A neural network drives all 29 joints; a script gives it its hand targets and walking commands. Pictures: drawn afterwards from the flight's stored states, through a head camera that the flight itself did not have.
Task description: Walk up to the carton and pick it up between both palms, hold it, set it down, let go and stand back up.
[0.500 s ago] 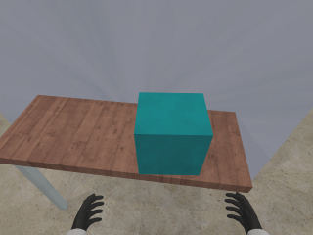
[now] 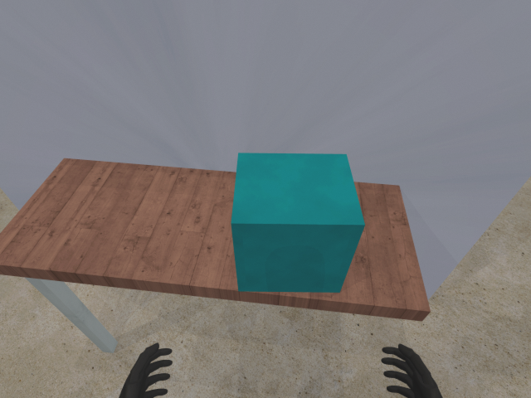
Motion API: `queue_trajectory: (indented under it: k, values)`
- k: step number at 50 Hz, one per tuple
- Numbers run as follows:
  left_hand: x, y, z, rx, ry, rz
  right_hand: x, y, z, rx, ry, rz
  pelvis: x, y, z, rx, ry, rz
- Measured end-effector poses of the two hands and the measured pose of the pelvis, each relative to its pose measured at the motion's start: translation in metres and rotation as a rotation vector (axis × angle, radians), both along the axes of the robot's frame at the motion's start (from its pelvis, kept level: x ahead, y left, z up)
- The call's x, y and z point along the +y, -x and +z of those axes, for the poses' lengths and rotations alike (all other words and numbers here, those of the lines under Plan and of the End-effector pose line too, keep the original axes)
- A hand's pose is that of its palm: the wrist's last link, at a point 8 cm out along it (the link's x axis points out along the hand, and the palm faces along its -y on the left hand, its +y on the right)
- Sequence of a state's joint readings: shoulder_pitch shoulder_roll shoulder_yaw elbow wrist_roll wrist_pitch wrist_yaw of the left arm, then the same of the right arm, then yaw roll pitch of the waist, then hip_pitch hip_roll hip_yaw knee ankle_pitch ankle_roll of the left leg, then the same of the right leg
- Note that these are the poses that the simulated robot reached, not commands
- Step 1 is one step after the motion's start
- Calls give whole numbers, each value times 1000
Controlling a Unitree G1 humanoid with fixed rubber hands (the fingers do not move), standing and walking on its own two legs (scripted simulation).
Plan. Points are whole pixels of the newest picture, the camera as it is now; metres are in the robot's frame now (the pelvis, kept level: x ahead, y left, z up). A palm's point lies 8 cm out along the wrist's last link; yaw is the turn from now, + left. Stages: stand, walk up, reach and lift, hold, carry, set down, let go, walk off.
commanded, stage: set down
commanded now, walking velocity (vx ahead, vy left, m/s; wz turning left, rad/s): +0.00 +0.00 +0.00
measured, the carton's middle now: (290, 224) +0.45 -0.02 -0.02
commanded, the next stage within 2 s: let go in 0.16 s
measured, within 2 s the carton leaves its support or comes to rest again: neither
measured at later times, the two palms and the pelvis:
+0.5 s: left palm out of the picture +0.15 +0.22 -0.08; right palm out of the picture +0.14 -0.23 -0.09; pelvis -0.01 +0.00 +0.00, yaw +0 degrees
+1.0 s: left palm out of the picture +0.08 +0.24 -0.12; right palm out of the picture +0.06 -0.25 -0.13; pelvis +0.00 +0.00 -0.01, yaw +0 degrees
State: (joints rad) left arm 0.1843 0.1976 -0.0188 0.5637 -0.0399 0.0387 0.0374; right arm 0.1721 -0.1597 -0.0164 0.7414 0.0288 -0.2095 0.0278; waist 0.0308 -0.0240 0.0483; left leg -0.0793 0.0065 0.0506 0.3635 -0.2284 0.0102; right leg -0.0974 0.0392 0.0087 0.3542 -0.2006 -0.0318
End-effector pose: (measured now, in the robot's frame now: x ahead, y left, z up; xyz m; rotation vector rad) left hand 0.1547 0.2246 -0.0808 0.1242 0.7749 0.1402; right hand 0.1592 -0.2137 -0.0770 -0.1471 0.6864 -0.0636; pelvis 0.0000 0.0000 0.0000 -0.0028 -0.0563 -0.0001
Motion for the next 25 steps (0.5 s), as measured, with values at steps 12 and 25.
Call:
queue_trajectory:
  k: [12,25]
  values:
    - [8,15,-8,92,-31,2,-2,13,-11,76,18,12,-2,5,0,5,0,8]
    - [0,1,-2,65,-36,-41,-18,23,-9,59,37,-9,-4,7,-1,2,-3,-4]
